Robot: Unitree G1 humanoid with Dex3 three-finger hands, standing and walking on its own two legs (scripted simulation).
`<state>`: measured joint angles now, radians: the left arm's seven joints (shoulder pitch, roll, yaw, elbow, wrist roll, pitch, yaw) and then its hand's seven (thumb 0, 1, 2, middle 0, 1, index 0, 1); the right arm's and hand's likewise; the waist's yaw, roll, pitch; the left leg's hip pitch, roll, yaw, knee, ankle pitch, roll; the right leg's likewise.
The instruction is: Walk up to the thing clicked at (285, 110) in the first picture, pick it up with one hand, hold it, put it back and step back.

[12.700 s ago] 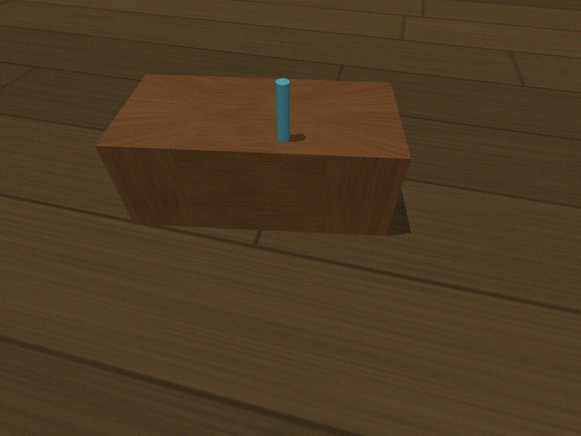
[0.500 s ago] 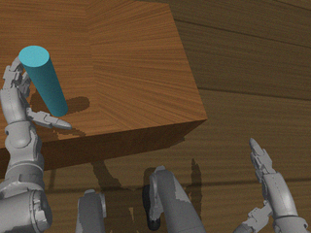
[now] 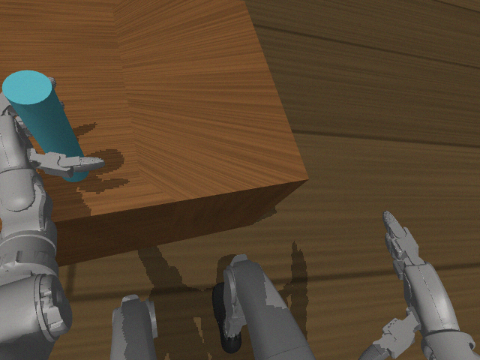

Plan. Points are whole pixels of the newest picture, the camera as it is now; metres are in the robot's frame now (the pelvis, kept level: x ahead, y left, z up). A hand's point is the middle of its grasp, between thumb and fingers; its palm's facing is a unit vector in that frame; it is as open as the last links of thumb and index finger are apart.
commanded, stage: close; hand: left
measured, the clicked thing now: (56, 138) +0.50 +0.18 -0.02
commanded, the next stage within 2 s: settle in 0.06 s
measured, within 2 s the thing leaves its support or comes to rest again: leaves its support in 0.42 s
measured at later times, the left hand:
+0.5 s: hand (52, 135) +0.50 +0.18 -0.02, palm faces +0.13 -0.99 -0.01, open 7.3 cm
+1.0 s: hand (49, 121) +0.50 +0.17 +0.01, palm faces +0.13 -0.99 +0.00, open 7.4 cm
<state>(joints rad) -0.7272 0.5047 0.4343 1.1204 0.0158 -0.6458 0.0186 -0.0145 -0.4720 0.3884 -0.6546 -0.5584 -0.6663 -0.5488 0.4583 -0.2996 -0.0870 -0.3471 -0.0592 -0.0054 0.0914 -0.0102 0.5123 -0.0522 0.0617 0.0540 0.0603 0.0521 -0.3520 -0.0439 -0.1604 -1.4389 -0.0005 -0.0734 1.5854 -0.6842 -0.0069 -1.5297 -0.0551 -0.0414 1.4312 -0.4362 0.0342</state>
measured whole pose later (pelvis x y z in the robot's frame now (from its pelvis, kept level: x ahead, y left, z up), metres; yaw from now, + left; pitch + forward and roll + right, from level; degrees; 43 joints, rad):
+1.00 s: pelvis +0.01 +0.00 +0.03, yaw +0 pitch +28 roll -3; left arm -0.72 0.44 0.40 1.10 -0.01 -0.58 0.00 -0.01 -0.18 1.16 -0.88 -1.24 -0.92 -1.26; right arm 0.46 -0.28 -0.05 -0.25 -0.06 -0.01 0.07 -0.01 0.54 -0.06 0.06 0.05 0.06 0.05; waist -0.30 -0.05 -0.15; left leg -1.29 0.00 -0.06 1.46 -0.65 0.00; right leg -1.38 -0.05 -0.03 1.31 -0.41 0.04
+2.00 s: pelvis +0.04 +0.00 +0.11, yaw +0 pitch +16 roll -1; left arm -0.33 0.22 0.20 0.64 -0.12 -0.40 -0.02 -0.01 -0.18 1.18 -0.87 -1.26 -0.90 -1.28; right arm 0.48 -0.25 -0.06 -0.10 -0.01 0.03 0.00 -0.01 0.56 -0.05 0.06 0.05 0.06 0.05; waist -0.10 -0.03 -0.13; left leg -0.81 0.00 -0.02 1.11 -0.57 0.01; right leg -0.93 -0.06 0.00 1.03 -0.37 0.05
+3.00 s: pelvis +0.05 +0.00 +0.14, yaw +0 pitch +10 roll +0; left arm -0.10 0.17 0.11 0.30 -0.15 -0.23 0.02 -0.01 -0.19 1.19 -0.88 -1.25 -0.92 -1.26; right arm 0.44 -0.22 -0.07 0.12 0.02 0.03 -0.04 -0.01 0.55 -0.05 0.05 0.05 0.05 0.05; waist -0.03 -0.01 -0.10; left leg -0.56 0.00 -0.01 0.90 -0.51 0.00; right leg -0.69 -0.05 0.00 0.86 -0.33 0.04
